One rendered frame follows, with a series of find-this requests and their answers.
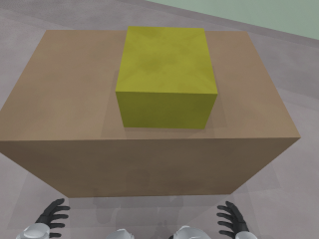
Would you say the right robot hand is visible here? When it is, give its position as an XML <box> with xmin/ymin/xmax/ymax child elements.
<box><xmin>216</xmin><ymin>201</ymin><xmax>249</xmax><ymax>239</ymax></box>

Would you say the left robot forearm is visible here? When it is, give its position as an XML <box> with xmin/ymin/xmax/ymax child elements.
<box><xmin>16</xmin><ymin>223</ymin><xmax>50</xmax><ymax>239</ymax></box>

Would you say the left robot hand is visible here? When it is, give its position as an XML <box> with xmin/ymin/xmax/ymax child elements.
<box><xmin>35</xmin><ymin>198</ymin><xmax>71</xmax><ymax>238</ymax></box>

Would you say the carton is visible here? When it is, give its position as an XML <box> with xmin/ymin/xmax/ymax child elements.
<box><xmin>115</xmin><ymin>26</ymin><xmax>218</xmax><ymax>129</ymax></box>

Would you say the pedestal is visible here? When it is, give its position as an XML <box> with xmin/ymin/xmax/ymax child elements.
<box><xmin>0</xmin><ymin>30</ymin><xmax>301</xmax><ymax>198</ymax></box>

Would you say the right robot thigh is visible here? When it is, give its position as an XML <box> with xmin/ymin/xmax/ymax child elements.
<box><xmin>173</xmin><ymin>227</ymin><xmax>210</xmax><ymax>239</ymax></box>

